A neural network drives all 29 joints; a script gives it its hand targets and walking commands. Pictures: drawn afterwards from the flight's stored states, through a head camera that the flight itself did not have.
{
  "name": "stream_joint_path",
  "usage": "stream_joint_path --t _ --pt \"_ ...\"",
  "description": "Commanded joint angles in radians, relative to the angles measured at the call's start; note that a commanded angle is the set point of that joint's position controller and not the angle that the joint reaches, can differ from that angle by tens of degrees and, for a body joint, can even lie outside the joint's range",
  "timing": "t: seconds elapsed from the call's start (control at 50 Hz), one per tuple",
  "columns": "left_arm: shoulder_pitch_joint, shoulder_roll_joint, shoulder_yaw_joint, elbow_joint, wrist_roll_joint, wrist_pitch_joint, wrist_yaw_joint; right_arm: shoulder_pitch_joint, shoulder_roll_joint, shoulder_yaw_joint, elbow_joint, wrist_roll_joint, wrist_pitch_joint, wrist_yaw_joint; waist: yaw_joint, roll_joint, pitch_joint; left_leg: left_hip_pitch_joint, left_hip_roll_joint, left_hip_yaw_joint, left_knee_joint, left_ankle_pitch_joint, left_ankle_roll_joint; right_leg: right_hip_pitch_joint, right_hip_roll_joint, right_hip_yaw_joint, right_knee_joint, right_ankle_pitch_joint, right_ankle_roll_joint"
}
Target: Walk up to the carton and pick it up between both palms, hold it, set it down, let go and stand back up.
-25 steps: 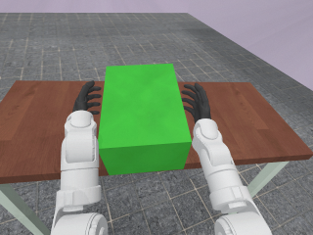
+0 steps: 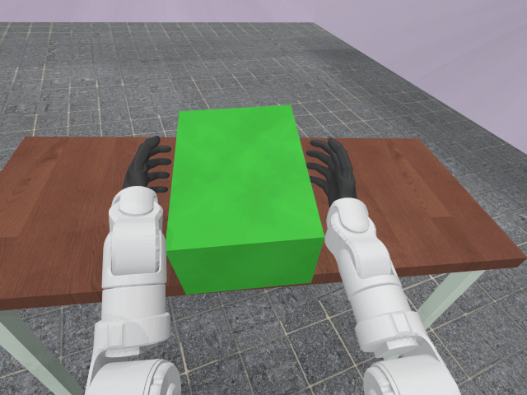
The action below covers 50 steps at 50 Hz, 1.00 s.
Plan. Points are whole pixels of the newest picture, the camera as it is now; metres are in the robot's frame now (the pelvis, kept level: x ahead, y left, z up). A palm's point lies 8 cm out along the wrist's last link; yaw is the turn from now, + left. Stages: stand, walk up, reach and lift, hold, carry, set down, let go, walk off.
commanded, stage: hold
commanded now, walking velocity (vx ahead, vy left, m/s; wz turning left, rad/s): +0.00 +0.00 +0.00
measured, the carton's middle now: (242, 193) +0.40 +0.01 +0.11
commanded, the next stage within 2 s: none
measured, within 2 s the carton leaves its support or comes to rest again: neither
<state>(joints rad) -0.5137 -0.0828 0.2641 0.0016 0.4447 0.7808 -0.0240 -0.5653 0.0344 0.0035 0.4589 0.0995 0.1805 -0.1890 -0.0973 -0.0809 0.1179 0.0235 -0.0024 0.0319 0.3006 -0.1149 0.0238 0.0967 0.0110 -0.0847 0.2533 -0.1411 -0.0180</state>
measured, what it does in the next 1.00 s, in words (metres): stands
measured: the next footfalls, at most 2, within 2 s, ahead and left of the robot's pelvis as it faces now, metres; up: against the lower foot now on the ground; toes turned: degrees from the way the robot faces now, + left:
none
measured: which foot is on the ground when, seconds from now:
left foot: down 0.00-1.00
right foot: down 0.00-1.00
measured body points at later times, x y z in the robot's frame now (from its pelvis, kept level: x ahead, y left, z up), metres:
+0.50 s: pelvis +0.00 +0.00 +0.00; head -0.04 +0.03 +0.45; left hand +0.36 +0.16 +0.17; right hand +0.36 -0.13 +0.17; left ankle +0.05 +0.10 -0.75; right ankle +0.02 -0.10 -0.75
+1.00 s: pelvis +0.00 +0.00 +0.00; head -0.04 +0.03 +0.45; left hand +0.36 +0.16 +0.17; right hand +0.36 -0.13 +0.17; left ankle +0.05 +0.10 -0.75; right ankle +0.02 -0.10 -0.75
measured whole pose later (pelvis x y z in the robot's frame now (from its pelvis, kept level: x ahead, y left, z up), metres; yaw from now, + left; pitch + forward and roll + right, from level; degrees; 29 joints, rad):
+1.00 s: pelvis +0.00 +0.00 +0.00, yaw +0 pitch -13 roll -1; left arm -0.51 -0.09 0.28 -0.03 0.46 0.79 -0.04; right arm -0.55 0.05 0.02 0.43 0.10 0.20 -0.21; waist -0.09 -0.08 0.12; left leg 0.04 0.00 0.03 0.31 -0.12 0.02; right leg 0.12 0.01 -0.09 0.26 -0.15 -0.02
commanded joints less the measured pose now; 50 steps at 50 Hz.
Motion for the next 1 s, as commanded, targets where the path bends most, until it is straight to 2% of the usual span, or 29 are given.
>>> stream_joint_path --t 0.0,0.04,0.08,0.1,0.12,0.14,0.18,0.22,0.24,0.3,0.38,0.44,0.5,0.58,0.6,0.66,0.7,0.72,0.74,0.76,0.78,0.8,0.82,0.84,0.88,0.9,0.94,0.96,0.98 --pt "-0.627 -0.392 -0.418 -0.171 -0.18 -0.106 -0.178 -0.67 0.402 0.322 -0.3 0.033 -0.072 0.11 -0.015 0.089 -0.429 0.27 0.005 0.009 0.009 0.202 -0.018 -0.035 0.002 -0.042 -0.044 0.169 0.048" --pt "-0.647 -0.398 -0.417 -0.159 -0.178 -0.113 -0.182 -0.671 0.41 0.299 -0.279 0.028 -0.07 0.118 -0.012 0.088 -0.382 0.226 0.008 0.015 -0.018 0.139 -0.014 -0.062 -0.001 -0.042 -0.05 0.102 0.042" --pt "-0.637 -0.413 -0.452 -0.201 -0.202 -0.121 -0.175 -0.659 0.435 0.324 -0.312 0.043 -0.076 0.121 -0.005 0.092 -0.442 0.235 0.005 0.011 -0.01 0.19 -0.013 -0.051 -0.001 -0.044 -0.037 0.153 0.045" --pt "-0.65 -0.402 -0.442 -0.175 -0.192 -0.118 -0.173 -0.677 0.434 0.314 -0.304 0.035 -0.072 0.119 -0.015 0.091 -0.414 0.229 0.005 0.013 -0.007 0.17 -0.011 -0.057 -0.005 -0.041 -0.038 0.141 0.043" --pt "-0.655 -0.406 -0.429 -0.159 -0.185 -0.116 -0.175 -0.692 0.433 0.315 -0.296 0.034 -0.067 0.117 0.0 0.093 -0.396 0.222 0.003 0.014 -0.016 0.152 -0.004 -0.062 -0.003 -0.046 -0.042 0.119 0.048" --pt "-0.625 -0.405 -0.425 -0.166 -0.184 -0.11 -0.177 -0.652 0.435 0.318 -0.277 0.041 -0.061 0.115 -0.005 0.095 -0.397 0.223 0.006 0.015 -0.018 0.162 -0.005 -0.043 -0.009 -0.036 -0.046 0.142 0.046" --pt "-0.655 -0.405 -0.418 -0.147 -0.176 -0.104 -0.181 -0.679 0.406 0.276 -0.263 0.016 -0.066 0.118 -0.016 0.113 -0.374 0.21 0.015 0.015 -0.031 0.103 -0.012 -0.056 -0.008 -0.039 -0.054 0.057 0.032" --pt "-0.693 -0.401 -0.389 -0.116 -0.161 -0.099 -0.183 -0.716 0.397 0.246 -0.225 0.002 -0.067 0.132 -0.002 0.121 -0.346 0.191 0.017 0.023 -0.05 0.043 -0.007 -0.086 -0.008 -0.044 -0.056 -0.019 0.031" --pt "-0.697 -0.398 -0.387 -0.121 -0.168 -0.101 -0.183 -0.708 0.406 0.231 -0.205 -0.004 -0.071 0.137 -0.011 0.119 -0.338 0.181 0.02 0.022 -0.055 0.03 -0.007 -0.075 -0.004 -0.051 -0.057 -0.034 0.024" --pt "-0.68 -0.408 -0.37 -0.063 -0.162 -0.111 -0.18 -0.752 0.419 0.25 -0.241 -0.012 -0.09 0.138 0.005 0.074 -0.408 0.184 0.007 0.033 -0.038 0.056 0.007 -0.057 -0.004 -0.044 -0.048 0.025 0.04" --pt "-0.689 -0.411 -0.381 -0.1 -0.174 -0.119 -0.182 -0.716 0.429 0.25 -0.227 -0.012 -0.092 0.13 -0.013 0.074 -0.442 0.223 0.009 0.025 -0.022 0.125 0.0 -0.048 -0.004 -0.043 -0.043 0.09 0.045" --pt "-0.657 -0.404 -0.385 -0.112 -0.17 -0.118 -0.185 -0.688 0.408 0.268 -0.231 -0.001 -0.09 0.121 -0.019 0.102 -0.435 0.249 0.005 0.019 0.004 0.191 -0.013 -0.041 0.001 -0.053 -0.04 0.148 0.048" --pt "-0.663 -0.388 -0.369 -0.088 -0.161 -0.112 -0.187 -0.726 0.391 0.246 -0.232 0.0 -0.087 0.125 -0.009 0.089 -0.382 0.209 0.017 0.017 -0.027 0.088 -0.015 -0.067 0.004 -0.06 -0.051 0.024 0.039" --pt "-0.684 -0.42 -0.45 -0.19 -0.208 -0.135 -0.165 -0.727 0.417 0.302 -0.319 0.041 -0.106 0.129 -0.007 0.116 -0.52 0.26 0.013 0.014 0.023 0.251 -0.025 -0.045 0.008 -0.054 -0.026 0.16 0.039" --pt "-0.66 -0.423 -0.461 -0.175 -0.208 -0.13 -0.16 -0.719 0.418 0.315 -0.326 0.046 -0.099 0.126 -0.011 0.12 -0.51 0.266 0.011 0.006 0.025 0.26 -0.029 -0.051 0.006 -0.043 -0.033 0.171 0.038" --pt "-0.657 -0.394 -0.399 -0.101 -0.169 -0.11 -0.167 -0.694 0.4 0.272 -0.22 0.017 -0.069 0.125 -0.001 0.101 -0.362 0.201 0.011 0.022 -0.026 0.112 -0.011 -0.084 0.002 -0.047 -0.053 0.036 0.039" --pt "-0.686 -0.402 -0.398 -0.12 -0.169 -0.115 -0.17 -0.694 0.419 0.262 -0.212 0.004 -0.072 0.13 0.0 0.102 -0.376 0.194 0.009 0.028 -0.031 0.091 -0.005 -0.087 0.0 -0.045 -0.044 0.035 0.039" --pt "-0.678 -0.416 -0.417 -0.171 -0.183 -0.12 -0.168 -0.692 0.442 0.287 -0.262 0.025 -0.078 0.13 0.002 0.108 -0.436 0.212 0.008 0.026 -0.024 0.135 -0.007 -0.056 -0.003 -0.035 -0.037 0.09 0.04" --pt "-0.632 -0.432 -0.426 -0.153 -0.182 -0.111 -0.169 -0.703 0.439 0.317 -0.305 0.034 -0.08 0.123 0.015 0.098 -0.453 0.222 0.002 0.026 -0.008 0.2 -0.006 -0.028 0.0 -0.034 -0.03 0.167 0.048" --pt "-0.614 -0.424 -0.419 -0.167 -0.183 -0.106 -0.175 -0.692 0.449 0.341 -0.335 0.053 -0.075 0.115 0.014 0.072 -0.475 0.232 -0.003 0.019 0.0 0.245 -0.006 0.011 -0.001 -0.03 -0.023 0.254 0.061" --pt "-0.586 -0.41 -0.421 -0.177 -0.177 -0.104 -0.181 -0.673 0.434 0.358 -0.336 0.061 -0.071 0.101 -0.001 0.073 -0.48 0.249 -0.011 0.018 0.016 0.277 -0.008 0.043 -0.001 -0.032 -0.012 0.321 0.069" --pt "-0.6 -0.394 -0.403 -0.2 -0.174 -0.1 -0.188 -0.653 0.428 0.364 -0.319 0.066 -0.059 0.092 -0.003 0.062 -0.452 0.242 -0.011 0.016 0.006 0.27 -0.01 0.053 0.005 -0.032 -0.018 0.317 0.071" --pt "-0.617 -0.371 -0.379 -0.153 -0.156 -0.094 -0.197 -0.67 0.417 0.342 -0.298 0.057 -0.054 0.085 -0.012 0.063 -0.397 0.221 -0.01 0.023 0.001 0.191 -0.006 0.041 -0.005 -0.032 -0.024 0.259 0.07" --pt "-0.597 -0.392 -0.402 -0.177 -0.17 -0.097 -0.202 -0.657 0.424 0.344 -0.316 0.059 -0.055 0.085 -0.012 0.061 -0.405 0.216 -0.005 0.018 -0.007 0.193 -0.007 0.032 -0.002 -0.031 -0.027 0.247 0.065" --pt "-0.623 -0.404 -0.415 -0.193 -0.178 -0.101 -0.201 -0.652 0.412 0.326 -0.319 0.055 -0.052 0.089 -0.006 0.102 -0.38 0.206 0.004 0.018 -0.014 0.183 -0.015 -0.009 0.003 -0.041 -0.037 0.169 0.053" --pt "-0.638 -0.399 -0.424 -0.212 -0.182 -0.1 -0.198 -0.646 0.404 0.314 -0.308 0.048 -0.05 0.095 -0.023 0.118 -0.374 0.214 0.009 0.012 -0.015 0.171 -0.023 -0.031 -0.001 -0.042 -0.043 0.143 0.045" --pt "-0.629 -0.41 -0.438 -0.208 -0.188 -0.097 -0.197 -0.656 0.404 0.314 -0.34 0.046 -0.054 0.104 -0.023 0.131 -0.389 0.222 0.009 0.015 0.001 0.2 -0.03 -0.036 0.004 -0.048 -0.036 0.147 0.041" --pt "-0.656 -0.397 -0.435 -0.213 -0.187 -0.107 -0.192 -0.67 0.404 0.319 -0.328 0.047 -0.053 0.106 -0.016 0.132 -0.414 0.219 0.006 0.017 -0.003 0.158 -0.027 -0.031 0.009 -0.049 -0.038 0.101 0.044" --pt "-0.636 -0.41 -0.445 -0.21 -0.192 -0.105 -0.191 -0.669 0.417 0.327 -0.356 0.043 -0.054 0.11 -0.016 0.133 -0.396 0.204 0.005 0.016 -0.008 0.167 -0.024 -0.036 0.001 -0.043 -0.039 0.124 0.038"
